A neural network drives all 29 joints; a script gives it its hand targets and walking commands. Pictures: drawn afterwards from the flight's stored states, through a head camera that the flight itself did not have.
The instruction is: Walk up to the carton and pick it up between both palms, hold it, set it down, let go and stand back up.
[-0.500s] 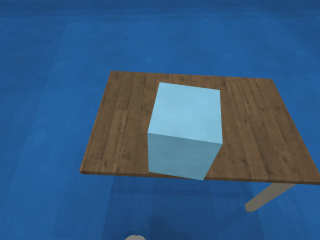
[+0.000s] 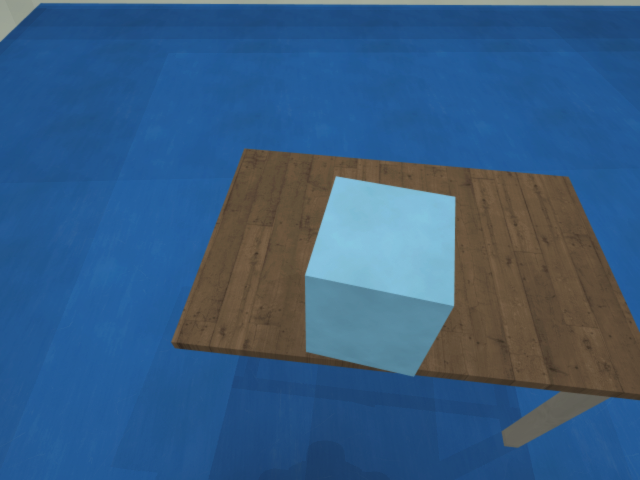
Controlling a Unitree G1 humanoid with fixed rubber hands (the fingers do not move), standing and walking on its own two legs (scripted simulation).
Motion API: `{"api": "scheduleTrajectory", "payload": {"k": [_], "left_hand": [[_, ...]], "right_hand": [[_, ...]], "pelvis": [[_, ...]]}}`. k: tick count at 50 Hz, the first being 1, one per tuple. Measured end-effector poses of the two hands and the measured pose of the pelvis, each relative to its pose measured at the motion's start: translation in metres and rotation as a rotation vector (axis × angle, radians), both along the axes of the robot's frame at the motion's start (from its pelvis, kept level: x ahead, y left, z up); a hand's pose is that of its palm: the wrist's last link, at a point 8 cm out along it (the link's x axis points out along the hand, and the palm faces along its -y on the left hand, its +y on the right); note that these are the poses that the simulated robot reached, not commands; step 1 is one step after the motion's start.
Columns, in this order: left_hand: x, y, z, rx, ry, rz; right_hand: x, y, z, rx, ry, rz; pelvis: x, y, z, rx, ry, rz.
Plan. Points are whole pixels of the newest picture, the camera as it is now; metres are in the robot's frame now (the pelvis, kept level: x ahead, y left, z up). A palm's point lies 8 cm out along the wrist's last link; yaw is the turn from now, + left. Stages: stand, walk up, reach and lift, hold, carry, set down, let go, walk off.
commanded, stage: stand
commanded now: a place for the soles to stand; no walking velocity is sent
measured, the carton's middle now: (376, 279) +0.44 -0.08 -0.09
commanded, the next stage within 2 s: reach and lift in 0.44 s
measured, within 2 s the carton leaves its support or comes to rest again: neither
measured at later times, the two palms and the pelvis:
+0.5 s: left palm out of the picture +0.03 +0.27 -0.15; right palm out of the picture +0.05 -0.25 -0.14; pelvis -0.01 +0.00 -0.01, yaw -3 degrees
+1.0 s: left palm (170, 453) +0.17 +0.22 -0.12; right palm out of the picture +0.12 -0.26 -0.11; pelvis -0.02 -0.02 -0.01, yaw -10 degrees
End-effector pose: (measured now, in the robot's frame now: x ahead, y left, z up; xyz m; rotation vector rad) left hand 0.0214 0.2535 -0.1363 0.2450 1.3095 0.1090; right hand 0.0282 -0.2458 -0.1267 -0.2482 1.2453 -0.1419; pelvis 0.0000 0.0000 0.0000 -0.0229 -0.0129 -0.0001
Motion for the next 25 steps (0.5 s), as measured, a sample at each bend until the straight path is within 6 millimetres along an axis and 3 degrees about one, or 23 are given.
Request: {"api": "scheduleTrajectory", "payload": {"k": [6, 13, 22, 25], "left_hand": [[-0.018, -0.001, -0.001, 0.004, 0.05, 0.037], [-0.02, 0.001, -0.004, 0.003, 0.054, 0.05], [-0.014, 0.007, -0.006, 0.003, 0.038, 0.043], [0.013, 0.017, -0.013, 0.027, 0.089, 0.052]], "right_hand": [[0.007, 0.001, -0.005, 0.007, 0.005, 0.014], [0.009, 0.002, -0.005, -0.005, 0.008, 0.017], [0.004, 0.004, -0.004, -0.015, 0.016, 0.008], [0.024, 0.0, -0.012, -0.003, -0.014, -0.015]], "pelvis": [[0.002, -0.001, -0.001, -0.005, -0.01, 0.004], [0.001, 0.0, -0.002, -0.008, -0.016, 0.005], [-0.001, 0.005, -0.002, -0.01, -0.014, 0.005], [-0.012, 0.004, -0.014, 0.012, 0.036, -0.051]]}}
